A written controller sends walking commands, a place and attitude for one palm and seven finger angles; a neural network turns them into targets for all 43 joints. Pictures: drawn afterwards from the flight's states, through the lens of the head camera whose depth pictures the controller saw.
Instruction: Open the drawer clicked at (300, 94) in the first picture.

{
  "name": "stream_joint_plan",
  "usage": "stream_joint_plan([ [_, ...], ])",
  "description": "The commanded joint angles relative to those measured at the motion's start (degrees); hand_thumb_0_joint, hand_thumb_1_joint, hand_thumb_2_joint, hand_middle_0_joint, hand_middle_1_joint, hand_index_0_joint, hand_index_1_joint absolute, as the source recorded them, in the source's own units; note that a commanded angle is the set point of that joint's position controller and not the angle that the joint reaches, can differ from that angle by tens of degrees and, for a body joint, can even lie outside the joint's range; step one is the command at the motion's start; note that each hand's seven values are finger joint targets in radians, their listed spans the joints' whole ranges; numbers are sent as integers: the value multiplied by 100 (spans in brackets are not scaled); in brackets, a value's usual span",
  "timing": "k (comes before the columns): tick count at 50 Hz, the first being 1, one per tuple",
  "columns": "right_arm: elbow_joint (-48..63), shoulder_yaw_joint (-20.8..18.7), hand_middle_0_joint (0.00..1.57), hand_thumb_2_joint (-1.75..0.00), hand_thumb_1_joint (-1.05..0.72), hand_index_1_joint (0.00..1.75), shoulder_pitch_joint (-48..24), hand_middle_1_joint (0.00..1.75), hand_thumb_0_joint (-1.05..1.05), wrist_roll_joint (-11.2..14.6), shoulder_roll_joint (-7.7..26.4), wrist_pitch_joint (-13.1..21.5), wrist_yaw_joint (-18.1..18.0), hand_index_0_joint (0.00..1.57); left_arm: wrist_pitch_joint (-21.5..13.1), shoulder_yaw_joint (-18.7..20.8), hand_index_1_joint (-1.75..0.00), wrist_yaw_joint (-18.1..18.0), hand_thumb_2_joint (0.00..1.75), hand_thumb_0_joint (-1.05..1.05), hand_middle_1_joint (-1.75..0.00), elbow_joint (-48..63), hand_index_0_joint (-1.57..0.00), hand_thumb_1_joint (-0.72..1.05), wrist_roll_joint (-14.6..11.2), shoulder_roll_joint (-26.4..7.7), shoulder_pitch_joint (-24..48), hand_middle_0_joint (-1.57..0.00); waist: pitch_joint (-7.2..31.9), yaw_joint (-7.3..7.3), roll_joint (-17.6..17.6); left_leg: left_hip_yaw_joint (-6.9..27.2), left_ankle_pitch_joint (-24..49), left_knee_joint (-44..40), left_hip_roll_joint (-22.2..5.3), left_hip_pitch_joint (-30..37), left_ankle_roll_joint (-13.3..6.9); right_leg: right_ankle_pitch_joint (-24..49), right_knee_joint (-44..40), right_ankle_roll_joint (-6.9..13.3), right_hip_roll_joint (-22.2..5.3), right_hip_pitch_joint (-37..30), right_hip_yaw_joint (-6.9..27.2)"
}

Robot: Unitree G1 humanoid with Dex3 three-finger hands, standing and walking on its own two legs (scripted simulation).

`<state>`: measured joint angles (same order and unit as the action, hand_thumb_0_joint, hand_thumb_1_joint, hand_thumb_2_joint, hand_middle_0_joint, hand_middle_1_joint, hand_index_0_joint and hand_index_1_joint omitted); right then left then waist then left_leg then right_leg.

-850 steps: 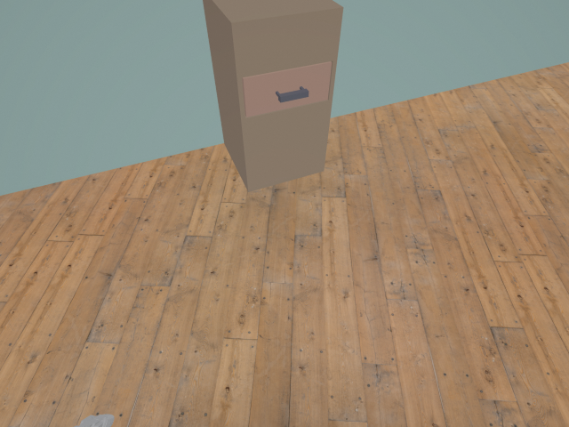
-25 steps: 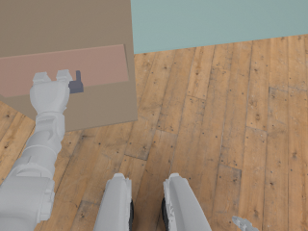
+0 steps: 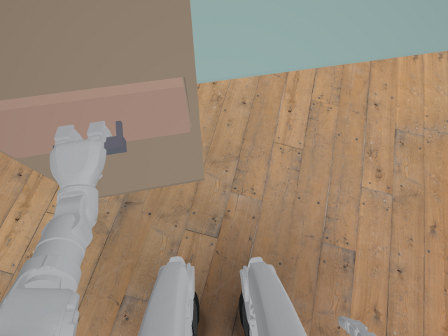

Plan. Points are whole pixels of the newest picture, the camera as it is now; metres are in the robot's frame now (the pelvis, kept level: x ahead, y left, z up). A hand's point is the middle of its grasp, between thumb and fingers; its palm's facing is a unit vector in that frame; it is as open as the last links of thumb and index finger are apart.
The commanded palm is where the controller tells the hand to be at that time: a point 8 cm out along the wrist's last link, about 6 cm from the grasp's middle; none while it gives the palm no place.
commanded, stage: pull the drawer open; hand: left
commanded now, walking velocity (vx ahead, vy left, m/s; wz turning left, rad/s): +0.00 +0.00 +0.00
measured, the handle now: (90, 139) +0.47 +0.26 -0.07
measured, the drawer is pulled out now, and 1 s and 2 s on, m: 0.02 0.11 0.20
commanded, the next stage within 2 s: none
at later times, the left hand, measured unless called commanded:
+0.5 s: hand (94, 192) +0.37 +0.25 -0.09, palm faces -0.04 -0.07 -1.00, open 6.1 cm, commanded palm +0.34 +0.24 -0.03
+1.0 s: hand (95, 216) +0.33 +0.24 -0.09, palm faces -0.05 -0.06 -1.00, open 6.1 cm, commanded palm +0.29 +0.23 -0.03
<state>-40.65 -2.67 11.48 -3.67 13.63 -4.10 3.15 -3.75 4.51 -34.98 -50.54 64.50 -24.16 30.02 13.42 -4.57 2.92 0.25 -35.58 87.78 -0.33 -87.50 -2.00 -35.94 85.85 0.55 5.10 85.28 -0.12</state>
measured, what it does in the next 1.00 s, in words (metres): stands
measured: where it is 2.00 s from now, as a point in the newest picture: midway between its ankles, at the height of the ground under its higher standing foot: outside the picture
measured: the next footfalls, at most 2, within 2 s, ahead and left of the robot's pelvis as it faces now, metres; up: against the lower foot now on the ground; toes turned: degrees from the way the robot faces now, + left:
none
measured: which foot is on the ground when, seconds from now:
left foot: down 0.00-1.00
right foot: down 0.00-1.00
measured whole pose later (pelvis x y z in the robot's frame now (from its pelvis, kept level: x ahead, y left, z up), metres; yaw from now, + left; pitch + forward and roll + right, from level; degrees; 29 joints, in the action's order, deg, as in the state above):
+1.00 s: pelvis +0.00 +0.00 +0.01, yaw +1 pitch +32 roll -2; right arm -37.7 -2.7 6.8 -3.7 13.1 -4.7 3.1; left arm -0.4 -0.6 -39.0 -35.9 65.6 -16.9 10.5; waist 14.2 -1.6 2.1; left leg 0.0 -35.4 85.5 0.2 -82.4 -1.9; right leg -36.2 84.2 0.8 4.5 80.3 0.1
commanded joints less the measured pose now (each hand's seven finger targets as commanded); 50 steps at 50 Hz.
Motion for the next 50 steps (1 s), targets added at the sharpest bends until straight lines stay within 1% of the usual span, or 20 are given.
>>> stream_joint_plan([
  [1,358,-332,20,-90,-90,30,651,30,0,-39,920,66,-28,20,-140,195,-135,-380,90,0,-135,932,-40,90,0,-824,404,-40,3136,200,179,173,2760,-917,-34,2781,-20,2755,-886,210,-129,-1787,-173],
  [4,367,-336,20,-90,-90,30,592,30,0,-49,920,68,-26,20,-106,198,-135,-463,90,0,-135,972,-40,90,16,-775,313,-40,3024,193,17,153,2660,-901,-20,2664,-38,2769,-919,201,-135,-1846,-143],
  [7,417,-344,20,-90,-90,30,536,30,0,-47,938,39,-17,20,-33,207,-135,-521,90,0,-135,1145,-40,90,64,-753,174,-40,3110,268,256,224,2891,-987,-35,3005,5,2768,-891,223,-147,-1729,-191],
  [8,448,-353,20,-90,-90,30,520,30,0,-44,929,28,-8,20,5,110,-135,-527,90,0,-135,1196,-40,90,35,-603,90,-40,3152,254,188,214,2937,-994,-27,3056,-3,2829,-923,213,-151,-1794,-194],
  [10,496,-343,20,-90,-90,30,465,30,0,-46,930,12,0,20,66,167,-135,-526,90,0,-135,1311,-40,90,14,-646,-75,-40,3174,304,266,240,3075,-1037,-32,3168,14,2918,-920,230,-150,-1820,-198],
  [12,529,-353,20,-90,-90,30,425,30,0,-26,910,-3,-5,20,104,103,-135,-512,90,0,-135,1298,-40,90,-6,-516,-301,-40,3152,298,45,214,3004,-1023,-20,3109,-7,2940,-969,205,-147,-1916,-182],
  [15,596,-334,20,-90,-90,30,337,30,0,-29,906,-2,-3,20,122,92,-135,-505,90,0,-135,1477,-40,90,-13,-514,-412,-40,3083,349,229,227,3014,-1097,-24,3197,12,2881,-994,234,-154,-1886,-187],
  [17,632,-341,20,-90,-90,30,292,30,0,-29,901,-10,-18,20,105,61,-135,-525,90,0,-135,1586,-40,90,13,-459,-519,-40,3135,341,112,230,3047,-1057,-25,3212,0,2953,-981,220,-163,-1924,-174],
  [19,653,-332,20,-90,-90,30,241,30,0,-27,889,-6,-11,20,109,-46,-135,-533,90,0,-135,1617,-40,90,13,-331,-612,-40,3002,327,125,218,2921,-1081,-11,3149,2,2876,-1024,226,-162,-1911,-174],
  [25,691,-314,20,-90,-90,30,116,30,0,-53,873,22,-18,20,111,114,-135,-621,90,0,-135,1703,-40,90,54,-448,-892,-40,2867,413,110,178,2736,-1081,11,2962,-2,2769,-1019,258,-160,-1946,-150],
  [28,722,-319,20,-90,-90,30,59,30,0,-46,862,16,-11,20,152,-40,-135,-668,90,0,-135,1768,-40,90,82,-237,-1042,-40,2876,390,97,176,2644,-1081,20,2993,-4,2690,-1041,249,-162,-1905,-144],
  [30,732,-313,20,-90,-90,30,16,30,0,-50,865,23,-13,20,188,78,-135,-679,90,0,-135,1786,-40,90,88,-363,-1160,-40,2830,448,63,191,2632,-1111,23,2956,7,2652,-1033,271,-155,-1930,-134],
  [34,744,-312,20,-90,-90,30,-36,30,0,-29,845,39,-17,20,228,-46,-135,-677,90,0,-135,1882,-40,90,68,-251,-1200,-40,2828,439,21,153,2437,-1099,44,2844,-12,2546,-1058,255,-164,-1981,-111],
  [35,755,-313,20,-90,-90,30,-28,30,0,-35,854,39,-21,20,246,88,-135,-682,90,0,-135,1892,-40,90,86,-367,-1336,-40,2866,507,-6,202,2513,-1136,34,2898,7,2549,-1027,277,-157,-1990,-132],
  [37,766,-318,20,-90,-90,30,-81,30,0,-17,839,35,-17,20,275,-173,-135,-673,90,0,-135,1977,-40,90,79,-96,-1272,-40,2794,421,20,200,2401,-1146,31,2957,-2,2385,-1090,258,-165,-1857,-135],
  [40,826,-315,20,-90,-90,30,-104,30,0,-17,837,48,-22,20,307,-84,-135,-684,90,0,-135,2171,-40,90,46,-151,-1631,-40,2955,545,89,241,2555,-1211,24,3089,23,2468,-1046,283,-158,-1947,-155],
  [42,832,-317,20,-90,-90,30,-143,30,0,-11,817,37,-30,20,320,-229,-135,-684,90,0,-135,2256,-40,90,51,-2,-1654,-40,2854,471,-8,212,2485,-1191,17,3091,5,2437,-1101,264,-160,-1906,-144],
  [44,849,-304,20,-90,-90,30,-172,30,0,-5,797,61,-41,20,312,-170,-135,-684,90,0,-135,2245,-40,90,43,-47,-1865,-40,2764,515,-132,195,2361,-1205,38,2930,-5,2410,-1124,273,-155,-2016,-110],
  [47,850,-290,20,-90,-90,30,-240,30,0,-17,786,75,-51,20,291,-226,-135,-709,90,0,-135,2365,-40,90,84,-13,-1865,-40,2713,521,38,184,2310,-1200,45,2930,2,2340,-1117,287,-161,-1933,-109],
  [50,855,-286,20,-90,-90,30,-285,30,0,-37,775,107,-66,20,290,-176,-135,-731,90,0,-135,2363,-40,90,101,-23,-2013,-40,2656,535,-54,181,2232,-1162,53,2827,-8,2276,-1112,288,-159,-1906,-97],
])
